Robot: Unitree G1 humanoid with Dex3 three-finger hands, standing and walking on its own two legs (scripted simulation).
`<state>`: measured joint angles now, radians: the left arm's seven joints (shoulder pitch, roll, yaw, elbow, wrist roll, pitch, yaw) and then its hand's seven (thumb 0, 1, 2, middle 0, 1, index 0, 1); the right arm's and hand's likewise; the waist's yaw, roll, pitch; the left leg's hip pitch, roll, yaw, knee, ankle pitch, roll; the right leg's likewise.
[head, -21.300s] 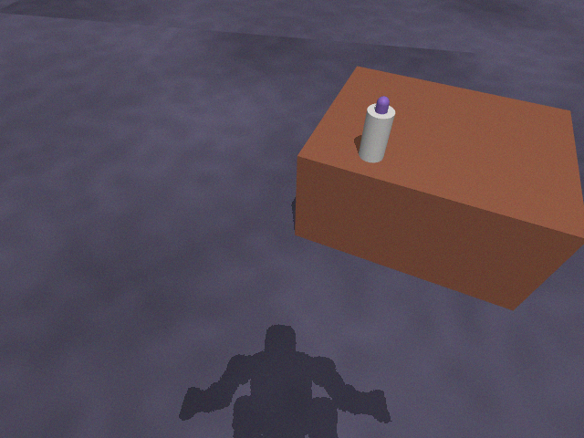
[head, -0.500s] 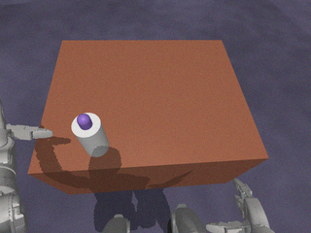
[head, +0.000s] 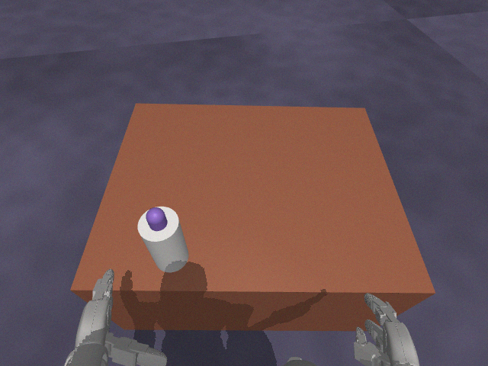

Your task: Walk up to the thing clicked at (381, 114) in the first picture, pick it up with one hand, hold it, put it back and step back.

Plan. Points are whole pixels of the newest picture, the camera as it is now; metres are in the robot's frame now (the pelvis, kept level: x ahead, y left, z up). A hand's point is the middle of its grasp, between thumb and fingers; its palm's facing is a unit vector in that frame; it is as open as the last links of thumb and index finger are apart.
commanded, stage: home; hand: left
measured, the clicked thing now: (163, 236) +0.41 +0.20 -0.17
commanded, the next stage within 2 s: none
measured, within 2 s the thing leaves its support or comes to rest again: neither
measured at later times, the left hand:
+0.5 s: hand (135, 359) +0.15 +0.18 -0.07, palm faces +0.09 -0.95 -0.30, open 17.4 cm
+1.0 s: hand out of the picture +0.01 +0.26 -0.10, palm faces +0.00 -0.91 -0.42, open 17.2 cm
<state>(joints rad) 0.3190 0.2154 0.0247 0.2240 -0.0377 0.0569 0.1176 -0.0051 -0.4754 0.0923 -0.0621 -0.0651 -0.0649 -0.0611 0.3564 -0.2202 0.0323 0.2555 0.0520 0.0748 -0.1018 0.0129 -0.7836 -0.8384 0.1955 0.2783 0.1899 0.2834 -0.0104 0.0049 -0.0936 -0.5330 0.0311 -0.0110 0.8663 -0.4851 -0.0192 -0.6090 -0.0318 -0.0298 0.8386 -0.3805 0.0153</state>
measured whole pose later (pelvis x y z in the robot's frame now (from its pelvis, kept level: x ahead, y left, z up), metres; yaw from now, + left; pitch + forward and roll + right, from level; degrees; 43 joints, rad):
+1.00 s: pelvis -0.02 -0.01 +0.04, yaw +2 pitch -4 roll +0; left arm 0.26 0.35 -0.01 1.00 0.04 -0.01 0.03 0.00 -0.49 0.08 -0.06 -0.06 -0.06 -0.06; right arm 0.25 -0.34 -0.01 1.00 -0.04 0.02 -0.01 0.01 -0.90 -0.90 0.21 0.30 0.20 0.30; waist 0.01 0.04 0.02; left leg -0.15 0.01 -0.04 0.50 -0.29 -0.03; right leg -0.22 -0.05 -0.07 0.50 -0.22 0.01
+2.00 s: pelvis -0.01 -0.02 +0.05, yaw +3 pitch -3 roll +0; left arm 0.10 0.33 0.00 1.17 0.02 -0.01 0.01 0.00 -0.50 0.07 -0.05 -0.06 -0.06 -0.05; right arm 0.16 -0.36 0.02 1.11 -0.02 0.00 -0.01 0.01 -0.90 -0.90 0.21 0.30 0.20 0.30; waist 0.01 0.05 0.05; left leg -0.07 0.03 -0.05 0.34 -0.22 -0.04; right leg -0.14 -0.03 -0.08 0.36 -0.16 0.00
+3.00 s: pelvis -0.01 -0.02 +0.05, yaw +3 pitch -3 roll +0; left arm 0.11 0.34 0.01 1.15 0.02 -0.01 -0.01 0.01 0.89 0.90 -0.20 -0.30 -0.20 -0.30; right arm 0.16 -0.36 0.01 1.11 -0.02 0.00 0.00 0.01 -0.90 -0.90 0.21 0.30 0.20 0.30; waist 0.01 0.03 0.05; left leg -0.07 0.04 -0.05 0.32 -0.21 -0.05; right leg -0.14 -0.02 -0.08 0.35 -0.16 -0.01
